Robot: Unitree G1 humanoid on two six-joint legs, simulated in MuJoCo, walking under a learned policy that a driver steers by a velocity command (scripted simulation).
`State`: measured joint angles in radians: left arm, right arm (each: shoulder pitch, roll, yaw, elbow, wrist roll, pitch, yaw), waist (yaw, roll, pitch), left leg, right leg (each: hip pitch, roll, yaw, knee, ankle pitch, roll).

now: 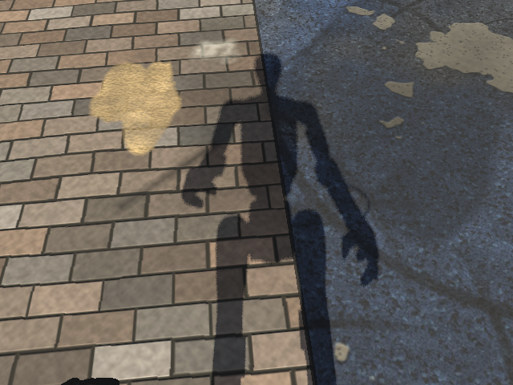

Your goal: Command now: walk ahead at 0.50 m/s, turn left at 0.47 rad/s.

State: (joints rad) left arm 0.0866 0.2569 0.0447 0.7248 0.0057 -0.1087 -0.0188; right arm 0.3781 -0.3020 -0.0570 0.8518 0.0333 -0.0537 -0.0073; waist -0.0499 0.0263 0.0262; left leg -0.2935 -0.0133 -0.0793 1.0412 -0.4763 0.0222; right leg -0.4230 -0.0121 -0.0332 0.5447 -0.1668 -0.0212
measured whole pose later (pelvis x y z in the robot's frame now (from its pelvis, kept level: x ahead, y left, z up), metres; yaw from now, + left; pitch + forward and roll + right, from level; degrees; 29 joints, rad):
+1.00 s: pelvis +0.54 +0.14 +0.00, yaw +35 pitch +2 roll -1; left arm 0.08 0.27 0.06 0.71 0.01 -0.12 -0.02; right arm 0.37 -0.30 -0.07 0.72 0.03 -0.02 -0.02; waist -0.04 0.03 0.01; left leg -0.29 -0.07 -0.16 1.07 -0.48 0.03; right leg -0.42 0.03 -0.01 0.54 -0.17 -0.02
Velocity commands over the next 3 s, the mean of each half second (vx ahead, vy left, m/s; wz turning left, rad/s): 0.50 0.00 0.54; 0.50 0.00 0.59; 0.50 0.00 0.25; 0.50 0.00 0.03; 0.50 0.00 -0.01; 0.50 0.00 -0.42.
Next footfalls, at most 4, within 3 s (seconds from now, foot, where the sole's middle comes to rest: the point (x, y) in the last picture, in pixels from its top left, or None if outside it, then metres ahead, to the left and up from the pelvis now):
0.42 left None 0.36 0.18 -0.77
0.92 right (224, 298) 0.70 0.11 -0.77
1.42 left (91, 293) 0.74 0.48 -0.77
1.92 right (104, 188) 1.13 0.50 -0.77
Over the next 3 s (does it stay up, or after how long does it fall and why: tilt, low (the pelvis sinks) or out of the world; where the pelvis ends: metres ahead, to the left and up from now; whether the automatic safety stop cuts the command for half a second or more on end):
stays up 1.37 0.86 -0.01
